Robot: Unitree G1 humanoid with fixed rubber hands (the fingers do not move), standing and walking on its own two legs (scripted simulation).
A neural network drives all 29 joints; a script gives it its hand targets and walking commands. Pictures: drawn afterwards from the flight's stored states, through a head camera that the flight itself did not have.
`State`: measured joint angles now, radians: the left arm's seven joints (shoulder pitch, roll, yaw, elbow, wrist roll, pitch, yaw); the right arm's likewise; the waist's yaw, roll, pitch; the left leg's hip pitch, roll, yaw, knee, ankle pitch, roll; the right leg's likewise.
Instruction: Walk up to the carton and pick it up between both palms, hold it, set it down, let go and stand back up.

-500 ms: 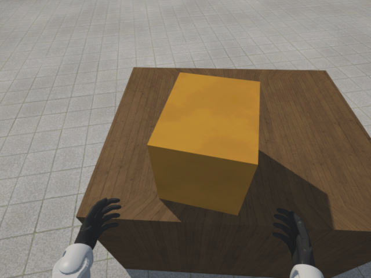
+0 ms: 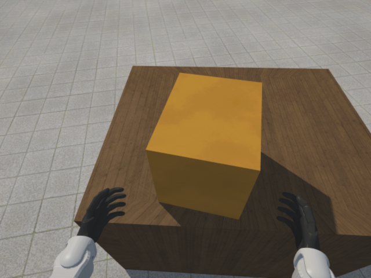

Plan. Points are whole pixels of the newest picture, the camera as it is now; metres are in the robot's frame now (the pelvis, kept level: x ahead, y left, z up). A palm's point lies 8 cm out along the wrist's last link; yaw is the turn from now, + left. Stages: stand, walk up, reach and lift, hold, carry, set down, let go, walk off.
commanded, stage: reach and lift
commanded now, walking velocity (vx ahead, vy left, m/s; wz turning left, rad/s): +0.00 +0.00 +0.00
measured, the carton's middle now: (208, 144) +0.47 -0.06 -0.01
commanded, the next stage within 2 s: none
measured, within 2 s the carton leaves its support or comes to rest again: neither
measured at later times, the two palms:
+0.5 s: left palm (102, 191) +0.31 +0.19 +0.05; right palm (301, 196) +0.27 -0.22 +0.04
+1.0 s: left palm (102, 146) +0.38 +0.18 +0.11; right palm (294, 151) +0.34 -0.21 +0.11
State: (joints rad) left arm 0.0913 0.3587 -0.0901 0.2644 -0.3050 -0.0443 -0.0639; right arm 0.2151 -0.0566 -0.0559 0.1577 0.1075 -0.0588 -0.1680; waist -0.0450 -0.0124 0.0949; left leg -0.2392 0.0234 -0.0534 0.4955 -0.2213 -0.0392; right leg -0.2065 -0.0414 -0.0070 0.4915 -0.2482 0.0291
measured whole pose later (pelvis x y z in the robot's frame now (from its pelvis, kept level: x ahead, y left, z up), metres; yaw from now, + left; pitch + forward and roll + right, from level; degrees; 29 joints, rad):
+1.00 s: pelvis +0.01 +0.00 +0.00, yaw +0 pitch -1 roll +0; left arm -0.40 0.36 -0.02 0.25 -0.31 0.38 -0.06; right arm -0.29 -0.17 -0.06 0.12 0.20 0.32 -0.20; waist -0.05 -0.01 0.05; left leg -0.24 0.02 -0.05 0.49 -0.24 -0.04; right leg -0.20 -0.04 -0.01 0.48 -0.26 0.03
